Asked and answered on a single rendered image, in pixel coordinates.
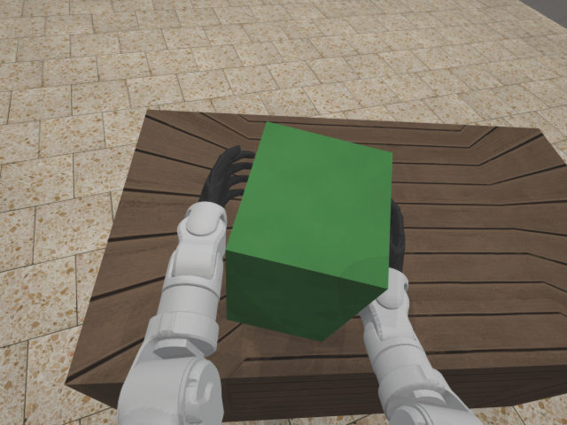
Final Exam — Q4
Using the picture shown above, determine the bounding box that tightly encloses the robot right forearm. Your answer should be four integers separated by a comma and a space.
359, 267, 475, 421

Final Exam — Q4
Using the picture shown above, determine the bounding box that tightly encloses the carton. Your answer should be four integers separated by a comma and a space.
225, 121, 392, 342

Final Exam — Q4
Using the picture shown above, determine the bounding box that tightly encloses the left robot hand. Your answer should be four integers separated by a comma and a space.
198, 145, 255, 208

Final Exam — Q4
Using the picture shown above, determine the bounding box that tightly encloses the robot left forearm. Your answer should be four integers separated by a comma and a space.
117, 202, 227, 423

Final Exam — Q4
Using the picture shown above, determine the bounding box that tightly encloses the pedestal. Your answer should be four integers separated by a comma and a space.
65, 110, 567, 422

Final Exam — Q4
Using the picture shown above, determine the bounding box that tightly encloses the right robot hand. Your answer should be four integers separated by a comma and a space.
389, 199, 405, 272

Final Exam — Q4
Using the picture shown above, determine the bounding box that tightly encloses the left robot upper arm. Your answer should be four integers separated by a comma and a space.
118, 356, 224, 425

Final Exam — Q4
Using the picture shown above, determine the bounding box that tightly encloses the right robot upper arm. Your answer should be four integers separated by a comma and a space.
389, 403, 484, 425

